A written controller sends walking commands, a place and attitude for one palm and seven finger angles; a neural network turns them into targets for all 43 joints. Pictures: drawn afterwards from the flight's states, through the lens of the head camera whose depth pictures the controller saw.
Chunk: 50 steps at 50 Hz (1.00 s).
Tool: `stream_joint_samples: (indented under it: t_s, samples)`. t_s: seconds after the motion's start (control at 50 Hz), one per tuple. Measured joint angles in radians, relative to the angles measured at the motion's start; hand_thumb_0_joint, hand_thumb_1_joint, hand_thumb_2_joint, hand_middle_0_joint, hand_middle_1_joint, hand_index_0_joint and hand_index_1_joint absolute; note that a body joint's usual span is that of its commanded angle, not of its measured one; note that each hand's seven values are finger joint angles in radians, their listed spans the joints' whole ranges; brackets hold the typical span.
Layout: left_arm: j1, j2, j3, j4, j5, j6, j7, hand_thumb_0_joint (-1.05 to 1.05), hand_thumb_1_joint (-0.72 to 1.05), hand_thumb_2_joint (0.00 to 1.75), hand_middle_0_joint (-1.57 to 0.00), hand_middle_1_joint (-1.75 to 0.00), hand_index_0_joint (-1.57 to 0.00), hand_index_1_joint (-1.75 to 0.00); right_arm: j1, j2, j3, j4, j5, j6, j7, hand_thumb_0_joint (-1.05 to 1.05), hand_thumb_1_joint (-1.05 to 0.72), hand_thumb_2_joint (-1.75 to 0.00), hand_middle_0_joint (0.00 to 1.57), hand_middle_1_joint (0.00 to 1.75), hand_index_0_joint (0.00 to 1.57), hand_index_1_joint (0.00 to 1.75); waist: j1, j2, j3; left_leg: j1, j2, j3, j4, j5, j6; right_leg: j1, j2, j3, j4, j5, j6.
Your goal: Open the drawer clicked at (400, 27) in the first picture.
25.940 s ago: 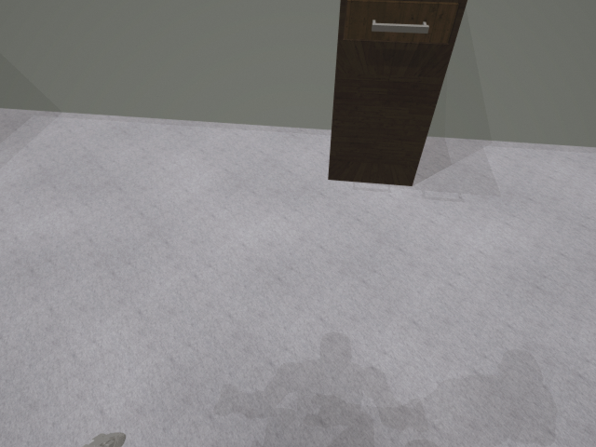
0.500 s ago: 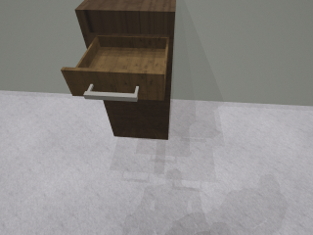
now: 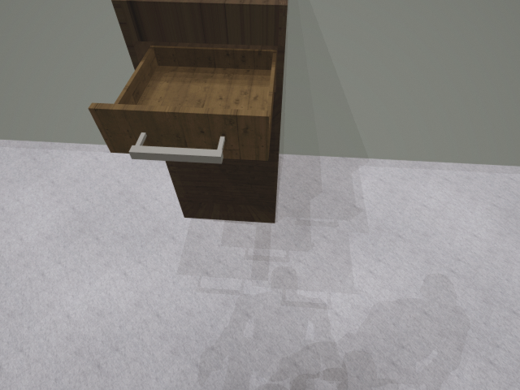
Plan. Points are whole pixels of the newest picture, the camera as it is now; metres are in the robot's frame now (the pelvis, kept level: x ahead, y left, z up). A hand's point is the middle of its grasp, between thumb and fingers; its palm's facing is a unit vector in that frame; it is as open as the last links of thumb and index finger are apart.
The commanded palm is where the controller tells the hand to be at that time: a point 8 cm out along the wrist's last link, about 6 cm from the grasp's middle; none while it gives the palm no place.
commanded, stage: look to check the result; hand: left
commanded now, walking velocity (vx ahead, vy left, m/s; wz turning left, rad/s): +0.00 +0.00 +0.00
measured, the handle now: (179, 147) +0.58 +0.21 +0.00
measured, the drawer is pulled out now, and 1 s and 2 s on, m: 0.30 0.30 0.30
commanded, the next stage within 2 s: stand and wait in 0.28 s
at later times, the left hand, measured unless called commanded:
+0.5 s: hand out of the picture +0.05 +0.20 -0.17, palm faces +0.00 -0.97 -0.24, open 7.3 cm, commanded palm none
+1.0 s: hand out of the picture +0.08 +0.22 -0.16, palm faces -0.02 -0.96 -0.29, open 7.3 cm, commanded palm none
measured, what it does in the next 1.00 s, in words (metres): stands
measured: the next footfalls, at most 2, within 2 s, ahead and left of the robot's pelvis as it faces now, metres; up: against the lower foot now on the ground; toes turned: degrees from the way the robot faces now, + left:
none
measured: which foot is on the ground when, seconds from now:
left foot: down 0.00-1.00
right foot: down 0.00-1.00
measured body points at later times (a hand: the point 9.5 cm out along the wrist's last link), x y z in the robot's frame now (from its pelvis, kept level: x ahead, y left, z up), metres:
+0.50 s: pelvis +0.01 +0.00 +0.00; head +0.04 -0.01 +0.45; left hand +0.05 +0.25 -0.15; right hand +0.04 -0.24 -0.16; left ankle +0.03 +0.12 -0.74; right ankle +0.01 -0.12 -0.74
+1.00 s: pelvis +0.02 +0.00 +0.00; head +0.05 -0.01 +0.45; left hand +0.08 +0.27 -0.14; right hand +0.06 -0.27 -0.15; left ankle +0.03 +0.12 -0.74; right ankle +0.01 -0.12 -0.74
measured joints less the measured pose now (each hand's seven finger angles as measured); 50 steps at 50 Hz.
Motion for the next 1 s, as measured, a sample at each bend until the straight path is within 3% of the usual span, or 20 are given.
stream_joint_samples:
  t_s: [0.58, 1.0]
  samples:
    - [-0.045, 0.028, 0.002, -0.01, 0.001, -0.006, -0.006, 0.0, 0.91, 0.9, -0.2, -0.3, -0.21, -0.3, -0.063, -0.031, -0.001, -0.012, 0.0, -0.007, 0.002, 0.0, -0.91, -0.9, 0.2, 0.3, 0.2, 0.3, 0.004, -0.006, -0.003, 0.02, -0.002, 0.005, -0.017, -0.008, 0.0, 0.017, -0.002, 0.004, -0.014, -0.009, 0.001]
    - [-0.081, 0.077, 0.004, -0.015, 0.001, -0.011, -0.014, 0.0, 0.91, 0.9, -0.2, -0.3, -0.21, -0.3, -0.093, -0.085, -0.004, -0.006, 0.0, -0.008, 0.009, 0.0, -0.9, -0.9, 0.21, 0.3, 0.2, 0.3, 0.001, -0.007, 0.003, 0.039, 0.001, 0.005, -0.043, -0.001, -0.002, 0.036, 0.0, 0.005, -0.04, -0.001, -0.002]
